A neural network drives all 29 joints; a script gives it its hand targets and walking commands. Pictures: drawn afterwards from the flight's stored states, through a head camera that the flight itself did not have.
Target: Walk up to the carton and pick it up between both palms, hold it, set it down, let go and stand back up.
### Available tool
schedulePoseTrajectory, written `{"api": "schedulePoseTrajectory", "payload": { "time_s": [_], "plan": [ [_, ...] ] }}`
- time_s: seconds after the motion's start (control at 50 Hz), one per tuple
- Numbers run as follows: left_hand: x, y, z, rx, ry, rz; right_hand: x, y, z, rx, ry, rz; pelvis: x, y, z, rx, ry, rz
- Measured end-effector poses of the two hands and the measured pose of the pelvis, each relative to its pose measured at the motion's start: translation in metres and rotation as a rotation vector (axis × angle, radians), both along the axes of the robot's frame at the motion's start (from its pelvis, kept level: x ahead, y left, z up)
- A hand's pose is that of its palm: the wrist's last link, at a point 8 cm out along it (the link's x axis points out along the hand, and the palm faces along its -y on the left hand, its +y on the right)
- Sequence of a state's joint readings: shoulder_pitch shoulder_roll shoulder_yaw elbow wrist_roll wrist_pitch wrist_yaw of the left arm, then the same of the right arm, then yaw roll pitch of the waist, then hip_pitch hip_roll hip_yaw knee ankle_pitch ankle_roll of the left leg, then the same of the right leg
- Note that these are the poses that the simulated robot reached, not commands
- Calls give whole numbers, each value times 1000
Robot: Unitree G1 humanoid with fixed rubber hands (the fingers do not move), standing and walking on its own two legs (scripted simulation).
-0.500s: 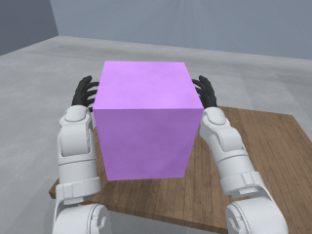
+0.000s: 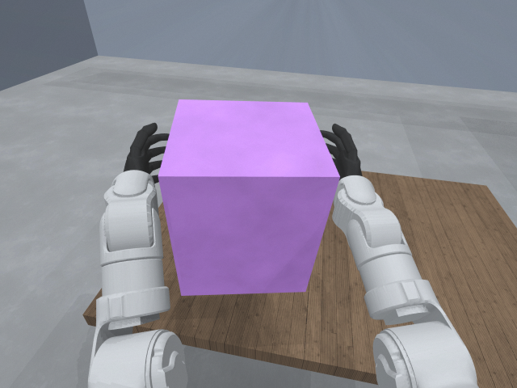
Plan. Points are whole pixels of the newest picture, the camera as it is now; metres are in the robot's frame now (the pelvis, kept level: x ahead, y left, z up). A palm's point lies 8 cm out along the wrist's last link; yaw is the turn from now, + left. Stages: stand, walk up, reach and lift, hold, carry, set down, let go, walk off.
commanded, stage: hold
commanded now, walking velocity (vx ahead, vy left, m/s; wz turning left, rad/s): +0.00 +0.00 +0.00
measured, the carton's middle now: (244, 199) +0.39 -0.01 +0.17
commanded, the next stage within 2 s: none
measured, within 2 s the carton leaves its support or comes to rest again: neither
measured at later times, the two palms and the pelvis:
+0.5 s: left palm (136, 177) +0.37 +0.14 +0.23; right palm (343, 177) +0.35 -0.16 +0.22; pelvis +0.01 +0.00 +0.00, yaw +0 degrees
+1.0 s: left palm (141, 177) +0.37 +0.14 +0.23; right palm (346, 176) +0.36 -0.16 +0.22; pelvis +0.00 +0.00 +0.00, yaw +0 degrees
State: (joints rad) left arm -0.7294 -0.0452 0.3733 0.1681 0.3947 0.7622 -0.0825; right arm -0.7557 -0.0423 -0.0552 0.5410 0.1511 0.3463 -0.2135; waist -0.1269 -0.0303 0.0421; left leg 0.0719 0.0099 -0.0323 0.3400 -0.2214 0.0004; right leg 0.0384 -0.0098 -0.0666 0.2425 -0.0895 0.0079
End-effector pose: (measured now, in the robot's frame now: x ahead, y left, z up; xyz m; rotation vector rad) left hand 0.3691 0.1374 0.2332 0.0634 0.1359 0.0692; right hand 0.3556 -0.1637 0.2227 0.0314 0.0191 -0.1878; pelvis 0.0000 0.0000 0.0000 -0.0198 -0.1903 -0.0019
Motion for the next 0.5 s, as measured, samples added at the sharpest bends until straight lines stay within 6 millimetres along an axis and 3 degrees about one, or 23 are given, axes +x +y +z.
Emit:
{"api": "schedulePoseTrajectory", "payload": {
  "time_s": [0.5],
  "plan": [
    [-2, 5, 1, -8, -12, -2, -3, 5, 1, 2, -13, -1, 6, 4, 0, -6, -9, -4]
  ]
}}
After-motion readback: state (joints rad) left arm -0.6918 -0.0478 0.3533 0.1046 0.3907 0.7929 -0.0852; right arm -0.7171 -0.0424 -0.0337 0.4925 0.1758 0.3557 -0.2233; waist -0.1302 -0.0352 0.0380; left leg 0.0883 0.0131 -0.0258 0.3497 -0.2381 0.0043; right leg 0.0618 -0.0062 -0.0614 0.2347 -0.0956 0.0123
